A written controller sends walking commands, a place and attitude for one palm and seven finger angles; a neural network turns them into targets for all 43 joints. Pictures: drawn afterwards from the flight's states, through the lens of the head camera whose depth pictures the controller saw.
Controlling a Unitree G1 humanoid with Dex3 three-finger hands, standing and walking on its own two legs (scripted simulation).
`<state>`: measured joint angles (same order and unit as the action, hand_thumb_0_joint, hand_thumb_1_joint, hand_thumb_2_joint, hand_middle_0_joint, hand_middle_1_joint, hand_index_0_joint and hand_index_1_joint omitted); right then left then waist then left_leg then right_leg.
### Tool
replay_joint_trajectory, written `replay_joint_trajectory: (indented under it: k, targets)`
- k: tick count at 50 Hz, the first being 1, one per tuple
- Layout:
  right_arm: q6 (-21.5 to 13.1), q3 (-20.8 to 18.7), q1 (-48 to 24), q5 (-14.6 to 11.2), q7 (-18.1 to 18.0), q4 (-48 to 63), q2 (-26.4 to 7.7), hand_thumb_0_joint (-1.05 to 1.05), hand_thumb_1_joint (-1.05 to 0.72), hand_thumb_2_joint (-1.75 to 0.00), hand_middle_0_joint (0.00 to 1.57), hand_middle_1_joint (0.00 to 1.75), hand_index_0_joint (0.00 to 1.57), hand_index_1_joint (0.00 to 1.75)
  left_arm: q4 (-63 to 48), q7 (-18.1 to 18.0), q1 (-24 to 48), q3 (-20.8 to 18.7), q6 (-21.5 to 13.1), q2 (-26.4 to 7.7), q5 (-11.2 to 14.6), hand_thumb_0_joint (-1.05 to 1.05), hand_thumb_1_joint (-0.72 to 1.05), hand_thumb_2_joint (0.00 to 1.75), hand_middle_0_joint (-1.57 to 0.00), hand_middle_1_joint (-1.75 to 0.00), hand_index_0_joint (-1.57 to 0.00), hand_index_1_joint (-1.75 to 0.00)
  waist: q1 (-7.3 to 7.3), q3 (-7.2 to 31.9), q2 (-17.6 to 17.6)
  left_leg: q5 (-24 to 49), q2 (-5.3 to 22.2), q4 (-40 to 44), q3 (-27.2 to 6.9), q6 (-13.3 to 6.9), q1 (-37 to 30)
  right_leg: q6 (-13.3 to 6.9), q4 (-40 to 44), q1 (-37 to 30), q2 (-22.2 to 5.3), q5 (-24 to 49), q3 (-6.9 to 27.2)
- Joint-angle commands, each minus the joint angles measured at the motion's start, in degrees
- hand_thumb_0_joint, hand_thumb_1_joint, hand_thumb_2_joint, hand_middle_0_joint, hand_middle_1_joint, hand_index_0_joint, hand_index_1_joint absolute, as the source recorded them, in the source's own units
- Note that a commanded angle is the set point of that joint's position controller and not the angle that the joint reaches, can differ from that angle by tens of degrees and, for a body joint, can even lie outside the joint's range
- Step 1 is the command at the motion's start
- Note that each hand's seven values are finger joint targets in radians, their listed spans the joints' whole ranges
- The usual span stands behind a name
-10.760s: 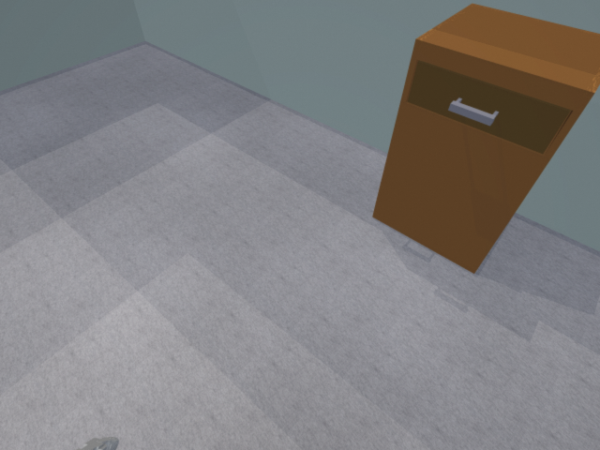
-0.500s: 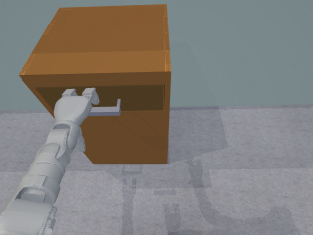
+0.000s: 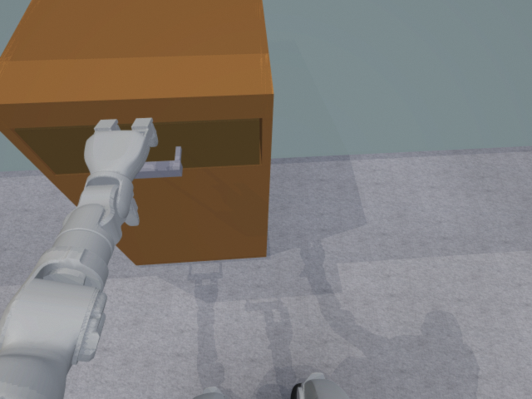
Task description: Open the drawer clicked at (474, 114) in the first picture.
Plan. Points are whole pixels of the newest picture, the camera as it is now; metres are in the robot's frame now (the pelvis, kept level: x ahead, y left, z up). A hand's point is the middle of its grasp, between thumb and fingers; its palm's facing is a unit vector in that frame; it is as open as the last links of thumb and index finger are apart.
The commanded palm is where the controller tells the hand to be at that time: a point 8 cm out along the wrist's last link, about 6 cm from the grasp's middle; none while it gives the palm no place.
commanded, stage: move the hooked fingers above the handle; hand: left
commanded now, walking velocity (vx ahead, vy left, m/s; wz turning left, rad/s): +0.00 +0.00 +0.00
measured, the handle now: (148, 161) +0.56 +0.21 -0.06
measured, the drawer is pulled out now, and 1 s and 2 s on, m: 0.00 0.00 0.00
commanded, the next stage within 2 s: lower the fingers behind the handle in 0.98 s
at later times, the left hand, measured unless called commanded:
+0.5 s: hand (137, 162) +0.51 +0.21 -0.01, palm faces -0.08 -0.01 -1.00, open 13.7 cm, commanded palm +0.49 +0.21 +0.05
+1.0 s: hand (133, 162) +0.51 +0.21 -0.01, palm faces -0.06 -0.03 -1.00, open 13.7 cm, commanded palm +0.49 +0.22 +0.05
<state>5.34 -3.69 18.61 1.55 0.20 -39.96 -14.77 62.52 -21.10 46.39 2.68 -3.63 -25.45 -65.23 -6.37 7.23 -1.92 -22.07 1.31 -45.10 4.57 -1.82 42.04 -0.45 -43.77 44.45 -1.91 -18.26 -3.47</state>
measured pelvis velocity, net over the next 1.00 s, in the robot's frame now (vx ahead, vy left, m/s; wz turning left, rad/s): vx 0.01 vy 0.01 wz -0.01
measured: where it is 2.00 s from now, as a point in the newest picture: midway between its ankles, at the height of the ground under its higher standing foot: outside the picture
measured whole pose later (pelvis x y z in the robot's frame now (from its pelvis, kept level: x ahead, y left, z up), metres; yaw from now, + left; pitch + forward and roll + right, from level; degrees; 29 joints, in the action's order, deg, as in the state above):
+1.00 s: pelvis +0.01 +0.01 -0.01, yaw -1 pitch +23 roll -2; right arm 6.4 -2.7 20.1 2.6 0.6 -40.5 -15.2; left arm 65.2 -21.2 50.6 0.4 -3.6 -28.4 -64.5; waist -8.5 8.4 -2.8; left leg -25.1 2.3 -50.7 3.8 -2.1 49.1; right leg -0.1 -47.0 50.4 -1.1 -20.0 -3.9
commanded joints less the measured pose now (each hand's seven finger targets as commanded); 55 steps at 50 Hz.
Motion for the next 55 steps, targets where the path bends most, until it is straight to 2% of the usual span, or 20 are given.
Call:
replay_joint_trajectory:
  k: [1, 2, 4, 6, 9, 12, 15, 18, 24, 29, 33, 34, 37, 40, 42, 46, 49, 51, 54, 55]
  targets:
    - [-1.05, -3.36, 9.23, 0.33, -0.87, 2.51, -9.3, 0.0, -0.9, -0.9, 0.2, 0.3, 0.2, 0.3, -7.93, -3.27, 27.42, -3.75, 0.14, -13.95, 0.09, 0.0, -0.5, 0.3, -0.3, -1.2, -0.3, -1.2, -1.58, 24.27, -1.95, 20.41, -2.4, 1.73, -3.96, -0.65, -11.74, -1.78, 1.95, -9.95, 4.24, 15.09, 1.57]
    - [-1.14, -3.25, 9.68, 0.52, -0.85, 2.08, -9.45, 0.0, -0.9, -0.9, 0.2, 0.3, 0.2, 0.3, -6.72, -3.33, 28.54, -3.52, 0.29, -13.65, 0.31, 0.0, -0.5, 0.3, -0.3, -1.2, -0.3, -1.2, -2.29, 24.42, -0.88, 20.38, -2.4, 1.28, -4.25, -0.79, -10.72, -1.74, 1.61, -9.68, 4.3, 15.25, 1.5]
    - [-1.09, -3.04, 10.35, 0.5, -0.92, 1.84, -10.16, 0.0, -0.9, -0.9, 0.2, 0.3, 0.2, 0.3, -4.91, -3.37, 28.99, -5.81, 0.78, -17.7, 0.06, 0.0, -0.5, 0.3, -0.3, -1.2, -0.3, -1.2, -2.36, 24.65, 0.15, 18.86, -2.46, 0.46, -4.09, -0.98, -8.41, -1.48, 0.97, -9.59, 4.31, 14.94, 1.73]
    - [-1.2, -3.08, 11.12, 0.74, -0.89, 1.87, -9.93, 0.0, -0.9, -0.9, 0.2, 0.3, 0.2, 0.3, -5.02, -3.26, 30.98, -4.03, 0.93, -16.09, -0.28, 0.0, -0.5, 0.3, -0.3, -1.2, -0.3, -1.2, -2.84, 26.45, -2.29, 19.53, -2.47, -0.33, -4.12, -0.89, -8.44, -1.51, 0.22, -8.68, 4.28, 15.35, 1.68]
    - [-1.13, -2.91, 12.38, 0.87, -0.98, 1.17, -10.47, 0.0, -0.9, -0.9, 0.2, 0.3, 0.2, 0.3, -3.32, -2.65, 32.63, -4.66, 0.96, -17.82, -0.05, 0.0, -0.5, 0.3, -0.3, -1.2, -0.3, -1.2, -3.84, 26.68, -2.28, 19.96, -2.06, -1.84, -4.67, -0.89, -7.66, -1.35, -0.73, -6.41, 4.38, 14.83, 1.56]
    - [-1.0, -3.16, 13.11, 1.16, -0.88, 1.74, -10.36, 0.0, -0.9, -0.9, 0.2, 0.3, 0.2, 0.3, -6.36, -1.94, 32.8, -4.69, 0.13, -17.36, 0.54, 0.0, -0.5, 0.3, -0.3, -1.2, -0.3, -1.2, -3.21, 31.57, -4.5, 23.54, -1.87, -2.62, -5.01, -0.74, -10.33, -1.49, -1.35, -7.44, 4.53, 16.98, 1.5]
    - [-0.49, -2.95, 13.78, 0.98, -1.06, 0.93, -10.89, 0.0, -0.9, -0.9, 0.2, 0.3, 0.2, 0.3, -5.32, -1.85, 32.28, -6.35, 0.38, -20.35, 0.52, 0.0, -0.5, 0.3, -0.3, -1.2, -0.3, -1.2, -3.49, 29.46, -2.45, 22.16, -1.64, -2.58, -4.83, -0.94, -8.3, -1.18, -0.96, -7.55, 4.62, 16.51, 1.53]
    - [-0.06, -2.73, 14.01, 0.73, -1.06, 0.56, -10.96, 0.0, -0.9, -0.9, 0.2, 0.3, 0.2, 0.3, -4.6, -2.08, 32.5, -6.0, 0.99, -20.44, 0.79, 0.0, -0.5, 0.3, -0.3, -1.2, -0.3, -1.2, -3.63, 27.73, -3.13, 20.21, -1.84, -1.94, -4.73, -0.95, -7.23, -1.27, -0.35, -7.18, 4.58, 14.95, 1.41]
    - [0.38, -2.51, 13.38, 0.77, -0.97, 1.06, -10.86, 0.0, -0.9, -0.9, 0.2, 0.3, 0.2, 0.3, -5.98, -1.96, 29.45, -7.61, 0.58, -21.76, 1.37, 0.0, -0.5, 0.3, -0.3, -1.2, -0.3, -1.2, -2.08, 29.11, -3.84, 22.16, -1.72, -1.37, -4.46, -0.87, -8.86, -1.31, -0.11, -9.3, 4.62, 16.43, 1.42]
    - [0.35, -2.57, 12.62, 0.53, -1.12, 1.45, -10.59, 0.0, -0.9, -0.9, 0.2, 0.3, 0.2, 0.3, -5.58, -1.77, 27.86, -5.36, -0.13, -18.71, 1.03, 0.0, -0.5, 0.3, -0.3, -1.2, -0.3, -1.2, -2.5, 25.59, -2.87, 19.99, -1.53, -0.81, -4.66, -0.84, -8.89, -1.32, 0.77, -7.48, 4.69, 13.94, 1.19]
    - [-0.1, -2.88, 12.95, 0.55, -1.39, 1.21, -10.39, 0.0, -0.9, -0.9, 0.2, 0.3, 0.2, 0.3, -7.78, -1.67, 31.37, -3.87, -1.45, -17.16, 1.33, 0.0, -0.5, 0.3, -0.3, -1.2, -0.3, -1.2, -3.93, 26.71, -3.41, 20.11, -1.4, -1.13, -5.13, -0.9, -10.64, -1.27, 0.89, -6.33, 4.59, 13.66, 1.27]
    - [-0.11, -2.83, 12.97, 0.55, -1.39, 1.22, -10.36, 0.0, -0.9, -0.9, 0.2, 0.3, 0.2, 0.3, -6.96, -1.66, 30.56, -3.9, -1.52, -17.01, 1.31, 0.0, -0.5, 0.3, -0.3, -1.2, -0.3, -1.2, -3.56, 26.17, -3.24, 19.91, -1.61, -1.2, -5.11, -0.84, -10.26, -1.34, 0.81, -6.22, 4.62, 13.37, 1.24]
    - [-0.43, -2.88, 13.05, 0.68, -1.38, 0.86, -10.19, 0.0, -0.9, -0.9, 0.2, 0.3, 0.2, 0.3, -7.51, -1.98, 34.12, -2.64, -1.97, -15.5, 1.36, 0.0, -0.5, 0.3, -0.3, -1.2, -0.3, -1.2, -4.99, 25.64, -3.28, 19.97, -1.4, -1.71, -5.65, -0.86, -10.92, -1.35, 0.69, -4.21, 4.6, 12.62, 1.01]
    - [-0.43, -3.12, 13.28, 1.09, -1.09, 0.76, -10.19, 0.0, -0.9, -0.9, 0.2, 0.3, 0.2, 0.3, -8.95, -2.6, 32.92, -4.37, -2.21, -16.94, 0.94, 0.0, -0.5, 0.3, -0.3, -1.2, -0.3, -1.2, -3.58, 29.84, -7.09, 25.66, -1.23, -2.59, -6.0, -0.25, -14.3, -1.6, -0.62, -4.34, 4.74, 15.35, 0.8]
    - [-0.21, -3.01, 13.17, 1.23, -0.77, 0.74, -10.03, 0.0, -0.9, -0.9, 0.2, 0.3, 0.2, 0.3, -8.25, -2.89, 32.37, -4.38, -1.55, -16.31, 1.11, 0.0, -0.5, 0.3, -0.3, -1.2, -0.3, -1.2, -3.71, 30.05, -5.76, 27.4, -1.14, -2.93, -6.13, -0.24, -14.1, -1.55, -0.91, -4.91, 4.85, 16.66, 0.55]
    - [0.58, -2.82, 12.46, 1.06, -0.37, 1.23, -10.24, 0.0, -0.9, -0.9, 0.2, 0.3, 0.2, 0.3, -6.79, -2.84, 27.24, -5.92, 0.55, -17.61, 1.37, 0.0, -0.5, 0.3, -0.3, -1.2, -0.3, -1.2, -2.04, 29.04, -4.6, 28.1, -1.41, -2.39, -4.74, -0.42, -12.03, -1.37, -0.39, -8.64, 4.83, 19.56, 0.81]
    - [1.08, -2.59, 12.1, 0.84, -0.59, 1.34, -10.43, 0.0, -0.9, -0.9, 0.2, 0.3, 0.2, 0.3, -7.07, -2.28, 26.7, -6.74, 0.97, -19.41, 1.11, 0.0, -0.5, 0.3, -0.3, -1.2, -0.3, -1.2, -1.71, 27.91, -3.44, 27.08, -1.53, -1.66, -4.37, -0.55, -10.56, -1.3, -0.06, -10.44, 4.68, 20.25, 1.03]
    - [1.08, -2.58, 11.87, 0.6, -0.83, 1.8, -10.27, 0.0, -0.9, -0.9, 0.2, 0.3, 0.2, 0.3, -7.46, -1.78, 26.51, -5.73, 0.93, -18.38, 1.29, 0.0, -0.5, 0.3, -0.3, -1.2, -0.3, -1.2, -2.01, 26.6, -1.88, 25.32, -1.59, -0.89, -4.18, -0.78, -9.58, -1.22, 0.49, -11.37, 4.61, 19.91, 1.09]
    - [0.95, -2.81, 11.93, 0.64, -1.13, 1.73, -10.17, 0.0, -0.9, -0.9, 0.2, 0.3, 0.2, 0.3, -9.67, -1.03, 26.73, -5.9, -0.97, -18.53, 1.54, 0.0, -0.5, 0.3, -0.3, -1.2, -0.3, -1.2, -1.91, 27.8, -3.48, 25.97, -1.44, -1.01, -4.53, -0.7, -11.79, -1.31, 0.63, -10.6, 4.63, 19.25, 1.31]
    - [0.87, -2.97, 11.91, 0.67, -1.22, 1.63, -9.95, 0.0, -0.9, -0.9, 0.2, 0.3, 0.2, 0.3, -9.04, -0.9, 26.44, -4.33, -1.38, -16.29, 1.46, 0.0, -0.5, 0.3, -0.3, -1.2, -0.3, -1.2, -2.72, 26.85, -2.44, 25.16, -1.43, -1.15, -4.53, -0.8, -11.45, -1.26, 0.78, -9.72, 4.72, 18.6, 1.24]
